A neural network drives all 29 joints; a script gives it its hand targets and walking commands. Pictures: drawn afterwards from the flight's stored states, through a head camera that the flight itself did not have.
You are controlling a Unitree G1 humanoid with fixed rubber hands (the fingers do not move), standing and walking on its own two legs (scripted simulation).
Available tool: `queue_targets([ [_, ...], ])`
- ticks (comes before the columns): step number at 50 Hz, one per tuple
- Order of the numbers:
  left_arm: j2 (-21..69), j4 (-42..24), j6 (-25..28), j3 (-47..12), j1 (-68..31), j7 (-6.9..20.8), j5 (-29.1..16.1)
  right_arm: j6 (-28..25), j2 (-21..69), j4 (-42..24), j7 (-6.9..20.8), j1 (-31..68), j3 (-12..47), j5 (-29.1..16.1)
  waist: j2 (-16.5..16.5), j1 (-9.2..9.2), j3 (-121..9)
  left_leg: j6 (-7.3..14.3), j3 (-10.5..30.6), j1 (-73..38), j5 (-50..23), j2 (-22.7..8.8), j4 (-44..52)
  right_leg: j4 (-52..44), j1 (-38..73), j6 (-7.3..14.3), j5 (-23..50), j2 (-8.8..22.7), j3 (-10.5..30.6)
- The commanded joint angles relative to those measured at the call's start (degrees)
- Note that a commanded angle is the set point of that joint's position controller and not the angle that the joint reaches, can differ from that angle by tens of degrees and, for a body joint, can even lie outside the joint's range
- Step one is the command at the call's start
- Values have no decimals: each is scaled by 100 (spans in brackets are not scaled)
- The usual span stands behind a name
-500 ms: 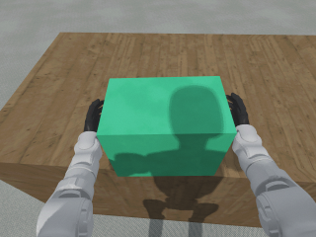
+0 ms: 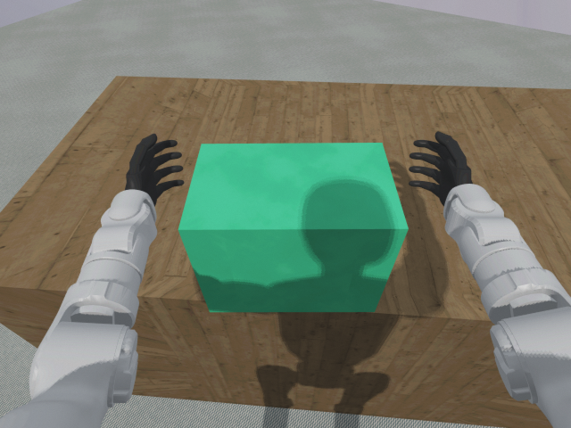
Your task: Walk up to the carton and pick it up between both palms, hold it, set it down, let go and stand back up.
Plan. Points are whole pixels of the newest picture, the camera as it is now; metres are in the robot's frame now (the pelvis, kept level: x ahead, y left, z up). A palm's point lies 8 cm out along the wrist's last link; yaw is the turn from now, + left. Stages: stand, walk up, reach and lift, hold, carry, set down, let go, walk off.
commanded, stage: set down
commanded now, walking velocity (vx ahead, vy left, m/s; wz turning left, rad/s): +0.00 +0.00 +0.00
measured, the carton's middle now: (291, 231) +0.41 +0.04 +0.04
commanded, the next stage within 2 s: none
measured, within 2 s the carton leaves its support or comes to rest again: neither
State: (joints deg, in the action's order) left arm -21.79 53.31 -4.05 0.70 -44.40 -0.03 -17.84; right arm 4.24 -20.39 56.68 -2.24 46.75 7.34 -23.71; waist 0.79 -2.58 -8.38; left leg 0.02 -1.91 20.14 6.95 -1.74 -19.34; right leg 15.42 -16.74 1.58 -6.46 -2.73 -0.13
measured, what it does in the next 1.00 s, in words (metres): stands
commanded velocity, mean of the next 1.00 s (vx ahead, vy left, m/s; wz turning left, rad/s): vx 0.00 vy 0.00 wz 0.00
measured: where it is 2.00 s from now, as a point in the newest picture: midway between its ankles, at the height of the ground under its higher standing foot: outside the picture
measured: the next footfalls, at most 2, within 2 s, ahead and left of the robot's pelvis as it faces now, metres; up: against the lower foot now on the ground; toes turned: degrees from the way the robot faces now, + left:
none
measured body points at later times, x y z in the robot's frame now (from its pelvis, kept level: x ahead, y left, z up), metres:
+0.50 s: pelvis +0.00 +0.00 +0.00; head -0.01 +0.02 +0.45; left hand +0.39 +0.28 +0.18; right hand +0.42 -0.19 +0.17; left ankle +0.02 +0.12 -0.75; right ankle +0.01 -0.10 -0.75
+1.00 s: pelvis +0.01 +0.00 +0.00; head -0.01 +0.01 +0.45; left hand +0.31 +0.27 +0.10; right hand +0.34 -0.20 +0.11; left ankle +0.02 +0.12 -0.75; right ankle +0.01 -0.10 -0.75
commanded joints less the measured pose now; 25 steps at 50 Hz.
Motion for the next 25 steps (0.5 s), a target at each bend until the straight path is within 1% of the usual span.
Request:
queue_targets([
  [1,-1161,-1423,-220,319,-2445,-36,4,146,-1032,-1072,-94,2615,-468,76,-164,41,-2476,-82,49,-1751,-1222,126,-90,-96,625,-216,966,137,62],
  [5,-1231,-1967,-865,382,-2523,-59,-7,636,-1102,-1446,-136,2702,-728,160,-290,123,-2539,-86,104,-1892,-1342,108,-82,-140,616,-95,996,106,33],
  [8,-1298,-2302,-1369,450,-2522,-62,-8,1011,-1161,-1688,-118,2748,-872,190,-330,148,-2523,-67,148,-1894,-1433,96,-59,-146,701,-35,1046,93,32],
  [11,-1376,-2529,-1783,532,-2517,-46,-8,1322,-1222,-1876,-100,2795,-930,170,-334,148,-2483,-45,184,-1872,-1545,96,-42,-143,831,-11,1128,89,36],
  [13,-1373,-2565,-1988,586,-2428,-16,33,1476,-1226,-1897,-93,2716,-904,133,-325,142,-2374,-31,210,-1867,-1622,94,-21,-159,951,1,1188,99,46],
  [17,-1260,-2613,-2219,738,-1970,105,230,1637,-1167,-1932,-106,2247,-810,48,-254,146,-2006,-15,255,-1899,-1768,111,50,-258,1261,29,1310,133,73],
  [19,-1162,-2743,-2267,821,-1630,177,354,1660,-1121,-2066,-115,1899,-807,38,-210,174,-1801,-10,268,-1924,-1792,124,100,-326,1421,60,1336,149,86],
  [22,-984,-3119,-2273,926,-999,283,528,1646,-1045,-2488,-120,1277,-891,92,-165,233,-1506,2,278,-1924,-1740,137,190,-416,1650,131,1324,174,109],
  [25,-811,-3687,-2182,1030,-277,364,674,1568,-940,-3129,-115,558,-1063,213,-167,270,-1244,11,281,-1864,-1609,149,278,-467,1840,197,1266,183,126],
])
